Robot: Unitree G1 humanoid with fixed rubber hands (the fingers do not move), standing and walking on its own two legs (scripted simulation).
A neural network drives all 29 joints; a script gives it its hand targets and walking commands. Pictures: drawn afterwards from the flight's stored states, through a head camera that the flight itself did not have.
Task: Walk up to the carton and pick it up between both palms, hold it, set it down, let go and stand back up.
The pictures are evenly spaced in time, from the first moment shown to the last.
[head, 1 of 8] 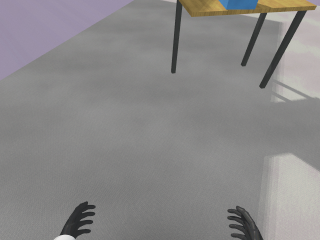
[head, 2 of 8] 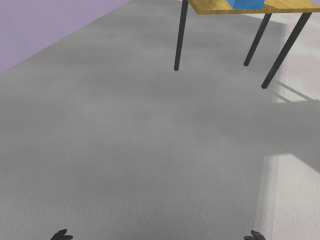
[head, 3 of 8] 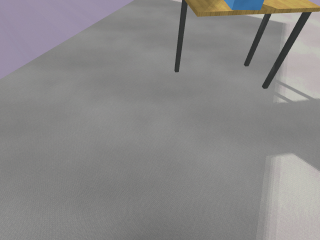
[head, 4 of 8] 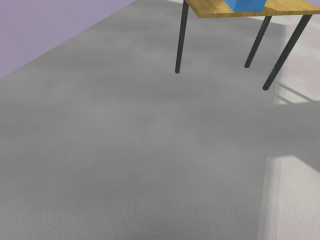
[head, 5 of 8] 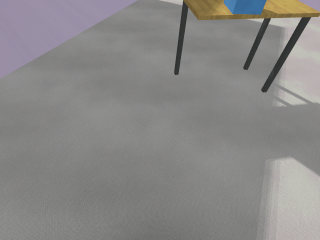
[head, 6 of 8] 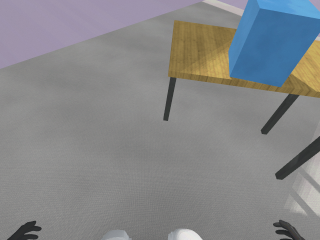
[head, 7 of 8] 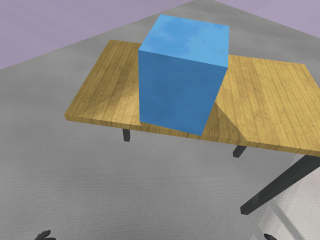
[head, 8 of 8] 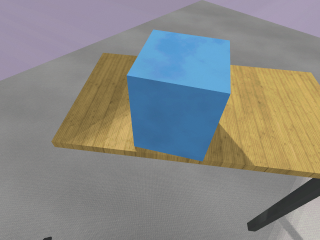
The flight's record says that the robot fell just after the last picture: no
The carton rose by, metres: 0.00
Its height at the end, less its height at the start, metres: +0.00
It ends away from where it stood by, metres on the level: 0.00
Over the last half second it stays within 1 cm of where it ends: yes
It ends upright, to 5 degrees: yes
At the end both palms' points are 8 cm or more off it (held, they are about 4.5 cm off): yes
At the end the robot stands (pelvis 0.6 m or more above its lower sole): yes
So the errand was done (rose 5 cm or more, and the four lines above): no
